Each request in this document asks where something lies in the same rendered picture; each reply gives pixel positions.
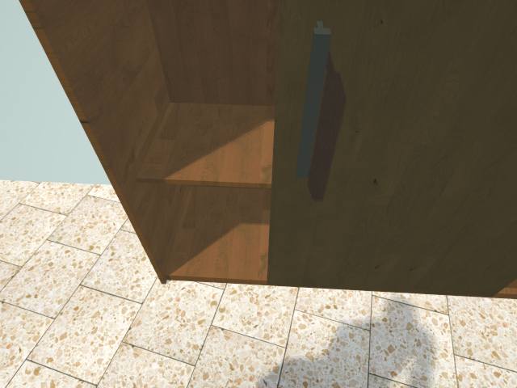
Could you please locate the handle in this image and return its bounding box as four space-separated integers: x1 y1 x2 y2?
296 21 331 179

